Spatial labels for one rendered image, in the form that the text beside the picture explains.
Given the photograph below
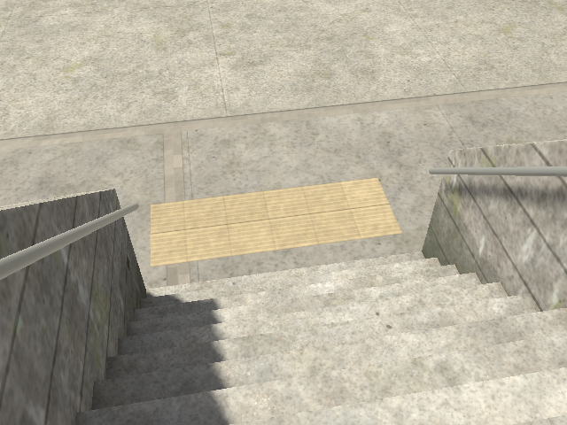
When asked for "stairs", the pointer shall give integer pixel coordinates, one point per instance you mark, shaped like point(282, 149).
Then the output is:
point(394, 340)

